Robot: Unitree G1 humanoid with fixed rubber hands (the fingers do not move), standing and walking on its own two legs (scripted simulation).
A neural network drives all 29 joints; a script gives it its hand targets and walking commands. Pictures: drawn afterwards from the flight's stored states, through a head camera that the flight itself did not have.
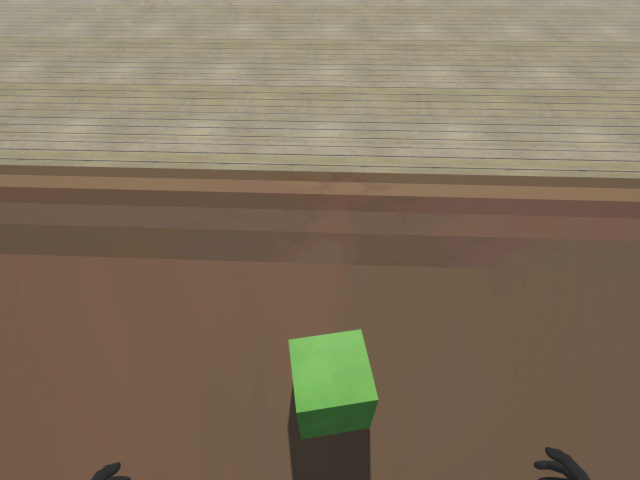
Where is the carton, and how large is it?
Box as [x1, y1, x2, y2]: [288, 329, 378, 438]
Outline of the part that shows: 360,329 288,340 296,413 301,438 369,427 378,399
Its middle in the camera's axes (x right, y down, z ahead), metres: +0.03 +0.42 +1.13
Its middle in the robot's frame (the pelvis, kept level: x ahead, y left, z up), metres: +0.47 -0.01 -0.66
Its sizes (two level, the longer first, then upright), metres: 0.210 0.200 0.250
